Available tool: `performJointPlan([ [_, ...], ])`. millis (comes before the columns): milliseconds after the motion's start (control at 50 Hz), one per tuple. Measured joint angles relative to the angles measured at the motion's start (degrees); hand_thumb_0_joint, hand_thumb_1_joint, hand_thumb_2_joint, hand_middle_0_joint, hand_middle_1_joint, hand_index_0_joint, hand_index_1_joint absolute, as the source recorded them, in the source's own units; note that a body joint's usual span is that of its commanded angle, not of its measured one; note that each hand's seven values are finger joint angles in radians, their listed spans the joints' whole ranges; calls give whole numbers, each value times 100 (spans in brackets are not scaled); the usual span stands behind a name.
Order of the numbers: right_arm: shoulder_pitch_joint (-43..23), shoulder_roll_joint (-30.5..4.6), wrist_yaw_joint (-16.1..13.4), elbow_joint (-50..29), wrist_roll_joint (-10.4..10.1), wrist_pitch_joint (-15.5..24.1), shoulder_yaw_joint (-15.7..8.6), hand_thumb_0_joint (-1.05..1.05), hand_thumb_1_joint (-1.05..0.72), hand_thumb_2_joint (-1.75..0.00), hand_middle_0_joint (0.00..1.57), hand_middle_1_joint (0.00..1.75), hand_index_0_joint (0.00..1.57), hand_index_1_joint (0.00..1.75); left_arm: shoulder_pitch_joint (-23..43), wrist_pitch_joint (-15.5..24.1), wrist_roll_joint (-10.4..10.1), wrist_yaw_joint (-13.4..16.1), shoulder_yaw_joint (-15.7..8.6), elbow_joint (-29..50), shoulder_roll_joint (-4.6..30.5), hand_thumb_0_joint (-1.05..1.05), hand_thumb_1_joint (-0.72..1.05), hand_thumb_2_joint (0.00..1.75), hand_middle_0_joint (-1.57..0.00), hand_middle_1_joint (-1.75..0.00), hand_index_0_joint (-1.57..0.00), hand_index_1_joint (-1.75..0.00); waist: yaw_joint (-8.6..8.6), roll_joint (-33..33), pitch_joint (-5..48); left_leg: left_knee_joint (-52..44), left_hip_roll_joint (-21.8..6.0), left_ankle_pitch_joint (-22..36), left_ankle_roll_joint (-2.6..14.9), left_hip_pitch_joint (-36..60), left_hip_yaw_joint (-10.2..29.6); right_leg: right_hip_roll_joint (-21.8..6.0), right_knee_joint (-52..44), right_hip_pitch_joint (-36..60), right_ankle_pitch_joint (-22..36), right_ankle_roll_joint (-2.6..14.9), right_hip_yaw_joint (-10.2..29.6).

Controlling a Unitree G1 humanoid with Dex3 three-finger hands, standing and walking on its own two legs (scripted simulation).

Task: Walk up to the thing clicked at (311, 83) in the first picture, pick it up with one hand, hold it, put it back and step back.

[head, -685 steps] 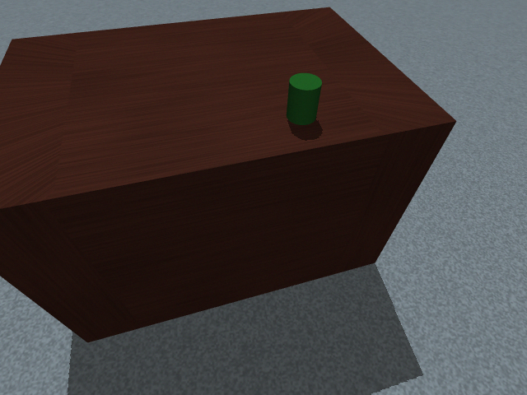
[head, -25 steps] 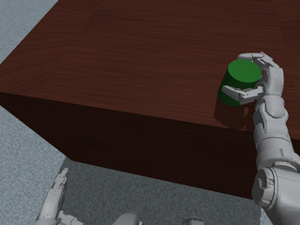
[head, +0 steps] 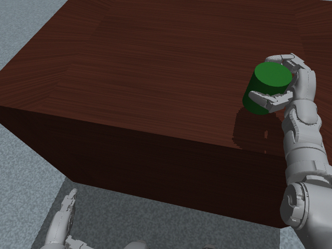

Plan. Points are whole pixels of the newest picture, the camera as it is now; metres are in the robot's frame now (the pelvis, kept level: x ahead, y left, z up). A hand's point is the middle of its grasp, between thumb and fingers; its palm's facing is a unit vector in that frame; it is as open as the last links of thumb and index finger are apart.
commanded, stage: settle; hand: right
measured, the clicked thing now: (264, 89) +0.49 -0.16 +0.10
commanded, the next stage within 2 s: lift in 0.36 s
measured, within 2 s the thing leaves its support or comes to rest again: neither
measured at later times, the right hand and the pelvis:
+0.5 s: hand (276, 75) +0.48 -0.17 +0.15, palm faces +0.11 +0.99 -0.01, open 11.1 cm; pelvis +0.00 +0.00 +0.01, yaw +0 degrees
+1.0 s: hand (299, 67) +0.43 -0.17 +0.22, palm faces +0.11 +0.99 -0.02, open 11.1 cm; pelvis +0.00 +0.01 +0.03, yaw -1 degrees
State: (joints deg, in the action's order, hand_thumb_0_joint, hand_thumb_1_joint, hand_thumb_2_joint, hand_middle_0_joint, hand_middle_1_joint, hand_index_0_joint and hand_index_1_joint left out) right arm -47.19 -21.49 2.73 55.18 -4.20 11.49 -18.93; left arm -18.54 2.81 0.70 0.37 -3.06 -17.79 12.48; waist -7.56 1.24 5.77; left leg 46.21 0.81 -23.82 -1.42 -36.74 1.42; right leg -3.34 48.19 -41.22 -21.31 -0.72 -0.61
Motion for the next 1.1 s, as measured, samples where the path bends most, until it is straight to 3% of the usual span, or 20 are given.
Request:
performJointPlan([
  [120,-65,68,104,46,-82,-181,-8,0,61,-110,71,108,73,109,46,40,-73,48,-63,-193,99,-1,-53,6,-6,-5,-6,-4,59,-5,27,-150,-29,33,-10,210,7,28,-173,221,45,8,-15],
  [580,-8,117,67,-210,-160,-485,136,0,61,-112,68,113,69,114,147,122,-116,126,43,-537,20,-1,-53,5,-5,-5,-5,-4,172,-27,-65,-592,-65,234,11,720,28,63,-699,779,284,-9,-52],
  [760,382,300,92,-882,-269,-758,300,0,61,-112,68,113,69,114,40,145,-164,174,-11,-602,58,-1,-52,4,-5,-5,-6,-4,307,-24,-64,-776,-81,278,23,1054,35,78,-907,1128,338,-21,-67],
  [900,747,429,51,-1721,-358,-1208,348,0,61,-112,68,113,69,114,44,91,-184,183,-70,-665,28,-1,-52,4,-5,-5,-6,-4,447,75,-62,-929,-102,317,21,1376,26,99,-1084,1456,394,-22,-65],
  [1100,1198,473,169,-2987,-526,-2146,444,0,61,-112,68,112,70,113,47,105,-262,180,-118,-809,90,-1,-52,4,-5,-5,-5,-3,646,128,-96,-1086,-150,380,41,1775,-36,152,-1339,1873,536,-40,-12],
])
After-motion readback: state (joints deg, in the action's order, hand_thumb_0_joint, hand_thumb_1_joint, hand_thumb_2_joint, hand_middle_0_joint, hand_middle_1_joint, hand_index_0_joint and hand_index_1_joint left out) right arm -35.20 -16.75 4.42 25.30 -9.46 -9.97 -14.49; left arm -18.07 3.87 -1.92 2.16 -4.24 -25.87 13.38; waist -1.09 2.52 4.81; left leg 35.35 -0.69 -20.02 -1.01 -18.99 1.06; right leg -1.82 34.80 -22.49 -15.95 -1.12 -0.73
